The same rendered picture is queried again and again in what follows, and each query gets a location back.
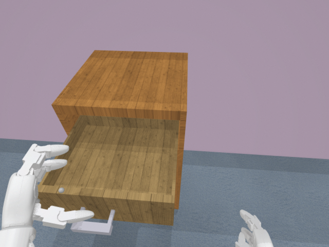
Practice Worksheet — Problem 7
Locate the drawer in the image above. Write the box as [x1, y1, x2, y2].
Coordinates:
[38, 115, 179, 226]

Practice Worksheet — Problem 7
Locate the right robot hand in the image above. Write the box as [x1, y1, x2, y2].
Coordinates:
[235, 209, 273, 247]

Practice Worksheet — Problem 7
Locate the left robot hand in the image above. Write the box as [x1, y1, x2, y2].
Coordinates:
[2, 144, 94, 229]

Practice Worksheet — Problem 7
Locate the cabinet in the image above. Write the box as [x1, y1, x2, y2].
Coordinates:
[52, 50, 188, 209]

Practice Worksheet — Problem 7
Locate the robot left forearm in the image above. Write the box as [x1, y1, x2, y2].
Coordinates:
[0, 225, 36, 247]

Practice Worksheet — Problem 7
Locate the handle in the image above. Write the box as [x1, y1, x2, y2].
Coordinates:
[70, 207, 115, 235]

